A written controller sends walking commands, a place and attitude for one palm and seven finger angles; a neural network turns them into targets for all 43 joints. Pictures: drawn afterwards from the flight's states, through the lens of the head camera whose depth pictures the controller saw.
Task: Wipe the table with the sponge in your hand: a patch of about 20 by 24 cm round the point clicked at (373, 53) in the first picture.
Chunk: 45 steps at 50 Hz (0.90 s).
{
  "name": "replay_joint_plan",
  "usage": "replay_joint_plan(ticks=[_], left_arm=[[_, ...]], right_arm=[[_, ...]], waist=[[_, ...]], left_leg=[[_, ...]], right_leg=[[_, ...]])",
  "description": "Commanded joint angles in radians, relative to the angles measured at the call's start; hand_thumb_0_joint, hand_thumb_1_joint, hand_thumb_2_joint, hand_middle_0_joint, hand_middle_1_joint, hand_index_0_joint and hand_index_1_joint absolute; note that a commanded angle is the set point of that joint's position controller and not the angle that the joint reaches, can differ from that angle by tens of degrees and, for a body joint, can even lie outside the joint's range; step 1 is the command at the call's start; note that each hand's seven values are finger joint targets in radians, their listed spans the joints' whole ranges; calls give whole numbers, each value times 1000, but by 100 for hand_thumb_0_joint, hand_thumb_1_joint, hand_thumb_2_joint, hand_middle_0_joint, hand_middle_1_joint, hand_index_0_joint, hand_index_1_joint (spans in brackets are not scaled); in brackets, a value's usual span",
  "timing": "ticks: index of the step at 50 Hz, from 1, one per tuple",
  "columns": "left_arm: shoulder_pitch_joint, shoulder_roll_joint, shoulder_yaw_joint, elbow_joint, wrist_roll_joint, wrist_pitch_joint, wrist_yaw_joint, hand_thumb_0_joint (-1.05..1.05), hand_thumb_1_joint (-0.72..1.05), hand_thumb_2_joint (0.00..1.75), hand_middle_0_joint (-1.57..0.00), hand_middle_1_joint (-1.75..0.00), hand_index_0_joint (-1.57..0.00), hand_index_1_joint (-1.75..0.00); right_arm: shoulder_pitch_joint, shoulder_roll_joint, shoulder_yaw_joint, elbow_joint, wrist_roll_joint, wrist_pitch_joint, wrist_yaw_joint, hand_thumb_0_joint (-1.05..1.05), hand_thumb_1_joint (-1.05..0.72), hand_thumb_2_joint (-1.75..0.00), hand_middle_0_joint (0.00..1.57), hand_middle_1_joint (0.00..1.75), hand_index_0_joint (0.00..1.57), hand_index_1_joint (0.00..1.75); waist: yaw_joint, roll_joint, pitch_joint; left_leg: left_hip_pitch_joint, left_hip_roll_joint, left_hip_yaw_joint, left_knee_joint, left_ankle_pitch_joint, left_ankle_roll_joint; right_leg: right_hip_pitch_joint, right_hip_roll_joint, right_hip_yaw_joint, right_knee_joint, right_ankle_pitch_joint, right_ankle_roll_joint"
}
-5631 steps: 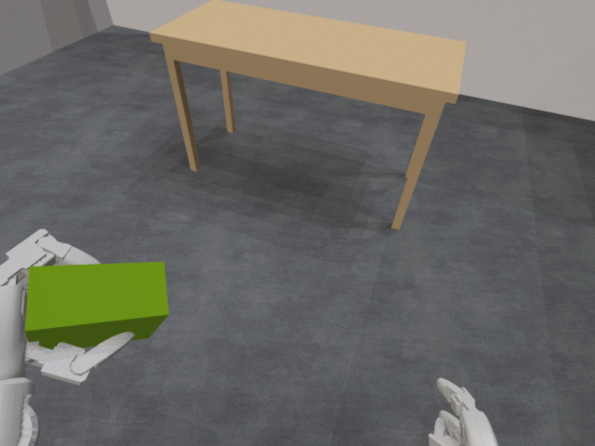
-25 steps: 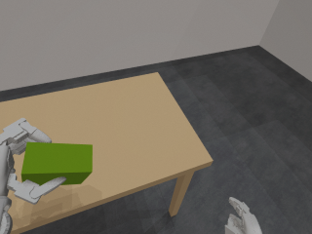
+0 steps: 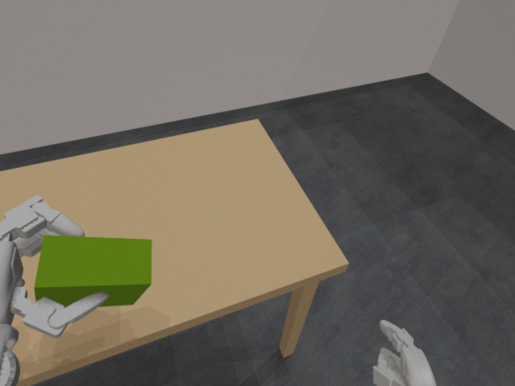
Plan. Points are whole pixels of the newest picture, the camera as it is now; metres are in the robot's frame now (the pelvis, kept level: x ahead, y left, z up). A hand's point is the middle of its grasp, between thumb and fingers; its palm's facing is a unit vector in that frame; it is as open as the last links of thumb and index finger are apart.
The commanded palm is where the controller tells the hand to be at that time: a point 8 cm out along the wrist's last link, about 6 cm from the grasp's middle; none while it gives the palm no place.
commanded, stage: shuffle to correct the standing spot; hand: left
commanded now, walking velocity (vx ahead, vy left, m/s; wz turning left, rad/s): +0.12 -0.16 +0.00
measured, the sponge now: (110, 274) +0.23 +0.20 +0.12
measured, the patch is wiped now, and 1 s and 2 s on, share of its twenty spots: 0.00 0.00 0.00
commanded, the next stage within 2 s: come to a stop and stand still in 0.28 s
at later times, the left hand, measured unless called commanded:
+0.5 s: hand (41, 236) +0.24 +0.26 +0.18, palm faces +0.38 -0.79 -0.48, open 9.9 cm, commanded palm +0.16 +0.27 +0.18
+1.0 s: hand out of the picture +0.21 +0.32 +0.17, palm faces +0.40 -0.84 -0.36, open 9.9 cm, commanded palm +0.15 +0.34 +0.18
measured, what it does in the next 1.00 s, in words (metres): shifts its weight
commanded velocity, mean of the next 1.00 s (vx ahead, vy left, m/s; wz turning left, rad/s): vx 0.04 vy -0.06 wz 0.00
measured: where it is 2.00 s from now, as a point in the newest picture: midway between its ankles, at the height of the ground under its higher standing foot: outside the picture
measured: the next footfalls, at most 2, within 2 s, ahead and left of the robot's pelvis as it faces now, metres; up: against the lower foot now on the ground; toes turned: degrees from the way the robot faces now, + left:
none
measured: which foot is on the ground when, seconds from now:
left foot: down 0.00-1.00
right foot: down 0.00-1.00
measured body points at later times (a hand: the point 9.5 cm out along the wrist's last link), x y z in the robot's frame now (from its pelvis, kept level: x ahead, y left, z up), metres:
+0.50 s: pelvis +0.00 -0.01 +0.00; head +0.02 +0.00 +0.45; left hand +0.21 +0.30 +0.21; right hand +0.17 -0.24 -0.08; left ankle +0.02 +0.14 -0.73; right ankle +0.00 -0.05 -0.74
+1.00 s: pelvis -0.01 +0.06 +0.01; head +0.01 +0.09 +0.46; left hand +0.18 +0.36 +0.19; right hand +0.17 -0.16 -0.06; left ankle +0.01 +0.14 -0.74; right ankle +0.00 -0.05 -0.73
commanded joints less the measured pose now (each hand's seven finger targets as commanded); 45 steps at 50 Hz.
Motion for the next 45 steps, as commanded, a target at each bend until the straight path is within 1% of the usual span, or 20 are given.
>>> replay_joint_plan(ticks=[1, 5, 16, 20, 21, 22, 23, 24, 26, 28, 29, 31, 33, 34, 35, 37, 39, 41, 44, 45], left_arm=[[-119, 169, 118, -230, -8, -78, 29, 0, 10, 130, -120, -160, -120, -160], [-104, 179, 128, -255, -9, -83, 35, 0, 10, 130, -120, -160, -120, -160], [-35, 180, 143, -224, -17, -81, 33, 0, 10, 130, -120, -160, -120, -160], [-57, 173, 129, -221, -15, -81, 33, 0, 10, 130, -120, -160, -120, -160], [-984, 879, 684, -323, 118, -159, 26, 0, 10, 130, -120, -160, -120, -160], [-526, 330, 277, 121, 49, -129, -16, 0, 10, 130, -120, -160, -120, -160], [-314, 313, 278, 62, 24, -146, 4, 0, 10, 130, -120, -160, -120, -160], [-240, 146, 130, 102, 17, -134, 5, 0, 10, 130, -120, -160, -120, -160], [-271, 156, 103, -93, 12, -172, 8, 0, 10, 130, -120, -160, -120, -160], [-182, 94, 45, -140, 13, -190, 13, 0, 10, 130, -120, -160, -120, -160], [-131, 60, 23, -145, 11, -191, 20, 0, 10, 130, -120, -160, -120, -160], [-111, 141, 95, -186, 29, -187, 35, 0, 10, 130, -120, -160, -120, -160], [-112, 201, 166, -187, 29, -189, 44, 0, 10, 130, -120, -160, -120, -160], [-112, 262, 226, -207, 26, -193, 55, 0, 10, 130, -120, -160, -120, -160], [-109, 241, 226, -199, 17, -195, 54, 0, 10, 130, -120, -160, -120, -160], [-131, 234, 228, -221, 8, -202, 53, 0, 10, 130, -120, -160, -120, -160], [-143, 234, 222, -246, 10, -209, 54, 0, 10, 130, -120, -160, -120, -160], [-154, 203, 187, -239, 14, -211, 50, 0, 10, 130, -120, -160, -120, -160], [-150, 138, 118, -201, 26, -198, 46, 0, 10, 130, -120, -160, -120, -160], [-147, 121, 98, -181, 32, -194, 44, 0, 10, 130, -120, -160, -120, -160]], right_arm=[[-93, -116, -38, -163, -1, -56, -11, 0, -90, -90, 20, 30, 20, 30], [-94, -114, -39, -162, -2, -59, -12, 0, -90, -90, 20, 30, 20, 30], [-85, -118, -40, -158, 1, -51, -9, 0, -90, -90, 20, 30, 20, 30], [-94, -118, -36, -154, 0, -52, -11, 0, -90, -90, 20, 30, 20, 30], [128, -149, -97, -51, -33, -144, -27, 0, -90, -90, 20, 30, 20, 30], [-40, -88, -57, -101, -38, -146, -27, 0, -90, -90, 20, 30, 20, 30], [-22, -121, -69, -133, -20, -137, -21, 0, -90, -90, 20, 30, 20, 30], [-32, -111, -65, -113, -10, -133, -3, 0, -90, -90, 20, 30, 20, 30], [-39, -132, -54, -118, -21, -139, 13, 0, -90, -90, 20, 30, 20, 30], [-66, -134, -50, -126, -20, -147, 31, 0, -90, -90, 20, 30, 20, 30], [-96, -130, -47, -125, -14, -149, 38, 0, -90, -90, 20, 30, 20, 30], [-102, -135, -49, -139, -21, -143, 34, 0, -90, -90, 20, 30, 20, 30], [-98, -129, -46, -141, -24, -145, 21, 0, -90, -90, 20, 30, 20, 30], [-105, -130, -44, -128, -24, -142, 13, 0, -90, -90, 20, 30, 20, 30], [-103, -122, -43, -137, -26, -140, 4, 0, -90, -90, 20, 30, 20, 30], [-104, -118, -39, -139, -26, -145, -5, 0, -90, -90, 20, 30, 20, 30], [-109, -120, -35, -126, -26, -155, -11, 0, -90, -90, 20, 30, 20, 30], [-100, -121, -29, -128, -29, -166, -13, 0, -90, -90, 20, 30, 20, 30], [-106, -118, -23, -113, -27, -185, -9, 0, -90, -90, 20, 30, 20, 30], [-88, -127, -25, -110, -33, -185, -8, 0, -90, -90, 20, 30, 20, 30]], waist=[[-10, 42, -94], [-11, 68, -111], [-10, 15, -160], [-10, 36, -116], [13, -234, 52], [33, -158, -94], [65, -135, -68], [42, 10, -107], [37, 83, -154], [40, 34, -165], [39, 61, -166], [45, 22, -147], [38, -90, -107], [32, -94, -103], [24, -107, -98], [18, -51, -103], [16, 58, -119], [22, 102, -144], [24, 96, -155], [24, 56, -156]], left_leg=[[93, 48, -89, -68, -1, 90], [109, 39, -80, -60, 44, 90], [127, 29, -52, -6, 223, 84], [119, 31, -64, -36, 166, 88], [36, -7, 176, 31, 52, 63], [2, -103, 81, 45, 67, 71], [-62, -76, 75, 107, 22, 57], [-32, -71, 71, 90, 7, 69], [42, -68, 60, -35, 41, 85], [139, -8, -24, -88, 177, 120], [191, 35, -62, -90, 232, 139], [70, 45, -77, -87, 187, 136], [22, -20, -39, -62, 70, 95], [49, -38, -35, -53, 50, 87], [55, -50, -36, -39, 53, 84], [80, -53, -44, -49, 87, 79], [131, -25, -67, -103, 134, 81], [113, 4, -97, -152, 167, 90], [121, 21, -91, -179, 202, 88], [110, 26, -99, -183, 207, 90]], right_leg=[[-72, -166, 176, -118, 86, 44], [-55, -177, 178, -114, 123, 41], [19, -194, 162, -84, 331, 46], [-17, -188, 164, -102, 260, 57], [-136, -127, 132, -198, 328, 235], [2, -227, 273, -83, 408, 100], [80, -276, 371, -131, 445, 103], [120, -307, 366, -69, 489, 48], [108, -272, 275, -39, 418, 106], [35, -205, 208, 11, 308, 168], [-25, -180, 174, 52, 259, 176], [23, -173, 159, 31, 180, 162], [12, -197, 206, -84, 97, 120], [-26, -217, 226, -120, 58, 90], [-40, -234, 241, -140, 47, 79], [-41, -241, 263, -145, 93, 66], [-43, -210, 223, -113, 123, 64], [18, -178, 175, -74, 152, 80], [46, -169, 139, -56, 185, 87], [55, -165, 130, -58, 188, 91]])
